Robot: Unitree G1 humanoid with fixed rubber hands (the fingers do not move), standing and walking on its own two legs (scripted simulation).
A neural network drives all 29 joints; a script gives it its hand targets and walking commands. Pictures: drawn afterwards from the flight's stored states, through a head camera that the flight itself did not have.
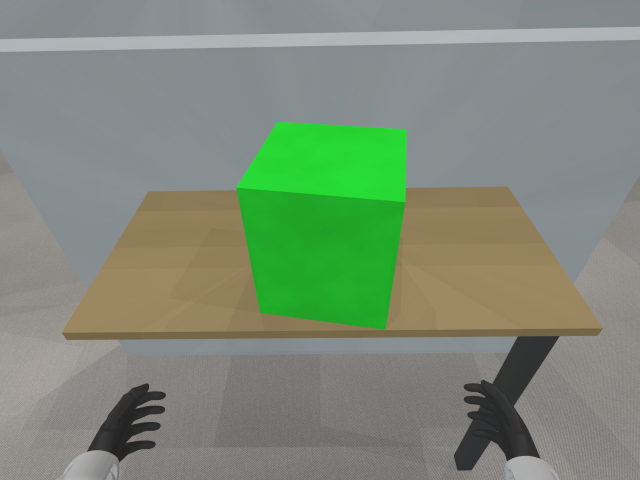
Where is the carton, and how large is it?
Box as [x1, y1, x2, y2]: [236, 122, 406, 329]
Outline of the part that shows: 277,122 236,187 260,312 385,329 404,207 406,129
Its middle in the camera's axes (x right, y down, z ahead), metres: +0.02 -0.03 +0.62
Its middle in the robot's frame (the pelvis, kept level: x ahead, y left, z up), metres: +0.48 -0.01 +0.09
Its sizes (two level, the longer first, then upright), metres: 0.210 0.200 0.250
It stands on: a table, 0.71 m high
